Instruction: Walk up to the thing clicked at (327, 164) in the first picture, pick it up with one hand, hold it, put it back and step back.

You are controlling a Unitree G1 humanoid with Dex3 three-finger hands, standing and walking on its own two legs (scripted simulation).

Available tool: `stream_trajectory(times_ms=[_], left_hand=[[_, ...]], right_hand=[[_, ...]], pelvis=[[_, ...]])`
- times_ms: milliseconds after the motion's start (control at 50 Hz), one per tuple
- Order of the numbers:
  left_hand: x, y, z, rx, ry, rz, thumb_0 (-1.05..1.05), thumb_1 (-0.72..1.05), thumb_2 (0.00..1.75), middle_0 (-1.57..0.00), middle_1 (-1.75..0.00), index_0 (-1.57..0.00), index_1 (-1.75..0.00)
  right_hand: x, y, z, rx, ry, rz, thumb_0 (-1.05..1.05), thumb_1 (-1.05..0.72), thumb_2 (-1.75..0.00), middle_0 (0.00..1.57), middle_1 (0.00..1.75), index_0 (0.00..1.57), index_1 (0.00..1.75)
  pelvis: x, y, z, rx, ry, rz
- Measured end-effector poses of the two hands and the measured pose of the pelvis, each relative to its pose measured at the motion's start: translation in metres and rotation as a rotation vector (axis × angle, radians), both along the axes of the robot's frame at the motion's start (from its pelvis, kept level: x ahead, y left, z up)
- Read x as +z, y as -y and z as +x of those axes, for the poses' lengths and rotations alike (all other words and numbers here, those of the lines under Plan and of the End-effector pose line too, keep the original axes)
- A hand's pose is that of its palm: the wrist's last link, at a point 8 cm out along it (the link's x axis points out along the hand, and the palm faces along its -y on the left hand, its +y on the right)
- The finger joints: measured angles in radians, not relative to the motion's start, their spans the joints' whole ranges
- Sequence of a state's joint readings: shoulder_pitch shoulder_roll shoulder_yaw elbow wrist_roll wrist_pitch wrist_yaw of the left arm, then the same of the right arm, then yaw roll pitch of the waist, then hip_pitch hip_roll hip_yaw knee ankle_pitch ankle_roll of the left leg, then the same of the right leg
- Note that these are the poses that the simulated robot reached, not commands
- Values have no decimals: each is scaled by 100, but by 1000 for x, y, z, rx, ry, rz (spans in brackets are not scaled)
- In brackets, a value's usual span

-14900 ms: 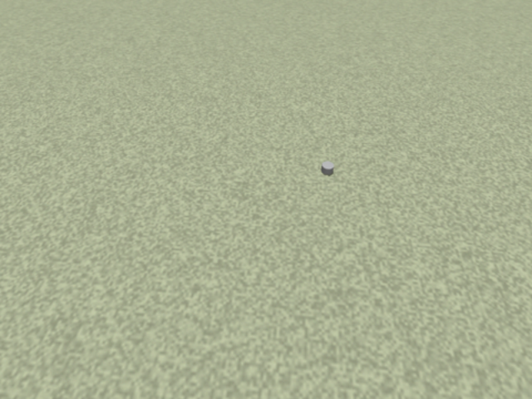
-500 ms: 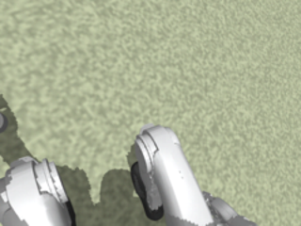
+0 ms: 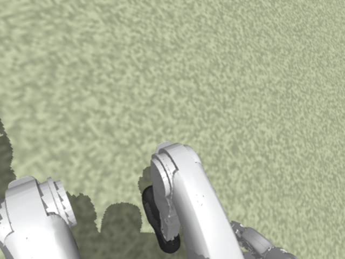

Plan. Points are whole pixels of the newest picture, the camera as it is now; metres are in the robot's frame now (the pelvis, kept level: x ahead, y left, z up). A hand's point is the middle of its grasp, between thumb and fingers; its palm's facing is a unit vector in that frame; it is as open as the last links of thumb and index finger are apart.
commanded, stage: rest palm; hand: left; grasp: from above
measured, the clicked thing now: out of the picture +0.42 +0.32 -0.28
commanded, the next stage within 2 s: close in 0.88 s
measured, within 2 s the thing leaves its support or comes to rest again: neither
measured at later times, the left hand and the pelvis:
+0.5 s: hand out of the picture +0.40 +0.32 -0.25, palm faces -0.44 -0.15 -0.89, open 13.9 cm; pelvis +0.00 +0.00 +0.00, yaw -1 degrees
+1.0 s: hand out of the picture +0.40 +0.33 -0.26, palm faces -0.44 -0.16 -0.89, open 13.8 cm; pelvis +0.00 +0.01 +0.00, yaw -1 degrees
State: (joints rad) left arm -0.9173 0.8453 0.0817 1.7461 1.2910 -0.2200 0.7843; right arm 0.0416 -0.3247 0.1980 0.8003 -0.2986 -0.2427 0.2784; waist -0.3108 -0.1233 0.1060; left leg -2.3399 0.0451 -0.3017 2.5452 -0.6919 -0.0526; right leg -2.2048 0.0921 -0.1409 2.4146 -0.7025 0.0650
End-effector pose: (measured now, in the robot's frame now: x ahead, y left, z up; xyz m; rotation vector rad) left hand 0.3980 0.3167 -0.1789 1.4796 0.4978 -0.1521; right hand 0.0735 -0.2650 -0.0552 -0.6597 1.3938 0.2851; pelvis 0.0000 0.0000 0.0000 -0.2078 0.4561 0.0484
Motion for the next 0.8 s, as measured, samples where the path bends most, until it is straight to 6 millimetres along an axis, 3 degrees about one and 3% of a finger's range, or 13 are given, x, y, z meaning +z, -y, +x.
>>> stream_trajectory(times_ms=[180,440,800], left_hand=[[-10,-12,9,123,-40,-3,0,-47,92,-7,-102,-9,-100],[-20,-9,4,58,-74,-34,0,-45,88,-7,-106,-10,-103],[-21,-14,6,107,-66,-18,0,-45,90,-8,-104,-10,-102]], right_hand=[[7,-8,10,31,15,21,0,-90,-90,20,30,20,29],[-6,-33,1,61,-24,114,0,-90,-90,20,30,20,30],[11,-14,-2,70,-11,56,0,-91,-90,20,30,20,29]], pelvis=[[2,-4,1,0,-16,-15],[0,-5,3,-3,11,-27],[1,-4,0,-8,19,-28]])
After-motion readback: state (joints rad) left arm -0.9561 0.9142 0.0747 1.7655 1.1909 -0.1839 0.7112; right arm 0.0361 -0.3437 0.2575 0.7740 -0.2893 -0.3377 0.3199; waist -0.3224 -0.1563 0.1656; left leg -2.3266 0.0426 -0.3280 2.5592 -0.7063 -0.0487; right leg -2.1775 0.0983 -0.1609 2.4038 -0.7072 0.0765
